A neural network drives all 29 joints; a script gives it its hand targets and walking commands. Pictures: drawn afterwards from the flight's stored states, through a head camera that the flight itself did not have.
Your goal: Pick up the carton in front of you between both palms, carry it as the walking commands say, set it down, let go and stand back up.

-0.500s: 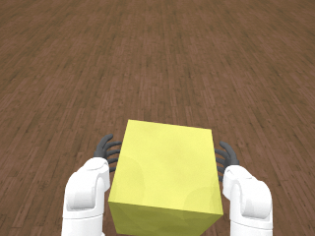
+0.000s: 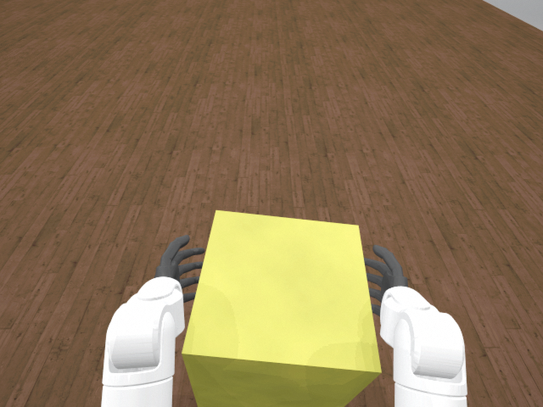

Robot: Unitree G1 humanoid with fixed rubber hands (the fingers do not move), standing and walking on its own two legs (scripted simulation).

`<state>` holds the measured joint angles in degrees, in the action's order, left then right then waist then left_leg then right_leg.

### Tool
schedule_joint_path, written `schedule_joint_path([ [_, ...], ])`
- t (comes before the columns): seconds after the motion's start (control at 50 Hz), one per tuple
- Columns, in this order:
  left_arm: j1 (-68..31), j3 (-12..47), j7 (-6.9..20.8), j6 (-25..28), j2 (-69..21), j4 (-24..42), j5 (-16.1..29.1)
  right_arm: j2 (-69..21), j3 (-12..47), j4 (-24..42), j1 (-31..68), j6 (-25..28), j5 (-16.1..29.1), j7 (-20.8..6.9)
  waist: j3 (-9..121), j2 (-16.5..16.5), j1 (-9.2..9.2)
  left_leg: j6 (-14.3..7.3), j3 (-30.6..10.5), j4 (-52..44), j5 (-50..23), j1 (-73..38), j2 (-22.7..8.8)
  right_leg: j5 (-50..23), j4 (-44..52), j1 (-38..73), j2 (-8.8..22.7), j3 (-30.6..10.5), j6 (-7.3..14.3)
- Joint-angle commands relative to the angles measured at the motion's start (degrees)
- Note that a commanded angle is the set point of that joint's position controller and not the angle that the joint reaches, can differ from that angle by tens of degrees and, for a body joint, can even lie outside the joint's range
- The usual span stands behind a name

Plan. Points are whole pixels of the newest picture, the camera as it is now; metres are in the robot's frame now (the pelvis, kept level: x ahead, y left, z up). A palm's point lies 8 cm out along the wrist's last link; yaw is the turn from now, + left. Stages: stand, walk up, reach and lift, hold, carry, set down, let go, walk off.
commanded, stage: carry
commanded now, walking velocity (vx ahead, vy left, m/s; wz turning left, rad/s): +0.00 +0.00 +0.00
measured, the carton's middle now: (275, 320) +0.28 +0.01 +0.00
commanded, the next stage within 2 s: hold in 1.40 s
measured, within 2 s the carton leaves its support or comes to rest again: neither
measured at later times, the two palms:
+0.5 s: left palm (160, 335) +0.23 +0.16 +0.05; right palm (383, 345) +0.23 -0.14 +0.04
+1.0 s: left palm (159, 346) +0.22 +0.16 +0.03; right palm (383, 358) +0.21 -0.14 +0.03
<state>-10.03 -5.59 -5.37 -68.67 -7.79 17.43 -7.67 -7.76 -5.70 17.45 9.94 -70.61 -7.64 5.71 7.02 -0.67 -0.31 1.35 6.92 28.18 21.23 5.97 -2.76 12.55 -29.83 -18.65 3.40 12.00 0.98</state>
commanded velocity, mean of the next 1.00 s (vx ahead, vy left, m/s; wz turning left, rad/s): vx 0.00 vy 0.00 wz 0.00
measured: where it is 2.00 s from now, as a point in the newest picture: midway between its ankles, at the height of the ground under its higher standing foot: outside the picture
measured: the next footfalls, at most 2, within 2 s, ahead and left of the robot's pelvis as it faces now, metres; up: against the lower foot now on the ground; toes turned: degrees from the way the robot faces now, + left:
none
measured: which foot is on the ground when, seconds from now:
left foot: down 0.00-1.00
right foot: down 0.00-1.00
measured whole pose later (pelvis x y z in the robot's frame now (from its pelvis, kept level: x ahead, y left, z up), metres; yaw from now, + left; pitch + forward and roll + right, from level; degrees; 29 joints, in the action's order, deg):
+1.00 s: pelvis -0.07 +0.01 -0.01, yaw +0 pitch +2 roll +0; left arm -11.9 -9.4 -1.8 -40.6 -8.1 -9.8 -14.0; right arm -8.1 -8.6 -9.5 11.8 -42.9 -13.6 2.4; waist 5.1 -0.6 0.1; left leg -1.6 7.5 30.4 21.8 10.3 -1.0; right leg 8.5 -29.0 -21.8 5.1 11.4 1.1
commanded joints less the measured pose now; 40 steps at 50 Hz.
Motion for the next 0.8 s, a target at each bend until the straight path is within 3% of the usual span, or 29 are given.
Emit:
schedule_joint_path([
  [0.0, -22.3, 40.6, 15.5, -0.5, -54.8, 0.6, 23.7, -53.0, 40.0, 3.2, 24.6, 1.3, 24.0, -16.0, 14.7, -0.2, 0.47, 0.3, -2.5, -1.5, -39.6, 0.6, -5.7, -40.3, -2.3, 14.7, 6.1, -5.1, 1.6],
  [0.14, -21.3, 40.6, 16.1, 3.3, -55.7, -2.9, 21.7, -53.5, 41.0, 0.2, 24.7, 5.1, 22.7, -16.9, 12.6, -2.0, 0.42, -0.8, -3.1, -1.2, -46.6, -1.6, -7.3, -27.2, -2.4, 10.4, 5.2, -4.3, 0.3],
  [0.34, -20.6, 38.4, 16.4, 12.2, -52.7, -6.2, 17.9, -51.0, 38.9, -3.6, 24.2, 14.1, 18.7, -16.7, 12.0, -0.2, 0.35, -2.4, -3.5, -1.9, -28.9, 2.6, -6.4, -23.3, -1.4, 11.0, 6.7, -6.0, 0.8],
  [0.56, -23.3, 26.8, 16.7, 24.7, -49.2, -21.3, 8.7, -48.1, 27.6, -18.8, 25.9, 26.7, 9.3, -16.6, 8.2, 0.1, 0.25, -3.3, -4.6, -5.5, -14.7, 6.8, -5.9, -12.9, 2.5, 8.8, 6.8, -7.0, 0.4],
  [0.68, -28.2, 22.7, 17.7, 31.7, -52.5, -29.2, 5.8, -51.4, 23.9, -26.6, 31.0, 33.8, 6.3, -17.5, 9.3, 0.3, 0.21, -3.6, -5.1, -5.8, -11.6, 7.6, -5.7, -11.4, 3.3, 9.6, 6.8, -7.4, 0.4],
  [0.78, -27.9, 25.0, 18.1, 32.4, -55.0, -29.0, 6.8, -53.9, 26.3, -26.1, 30.7, 34.4, 7.4, -18.0, 11.8, 0.5, 0.29, -3.8, -5.1, -4.4, -13.6, 7.0, -5.6, -13.9, 2.8, 10.3, 7.0, -7.5, 0.8],
])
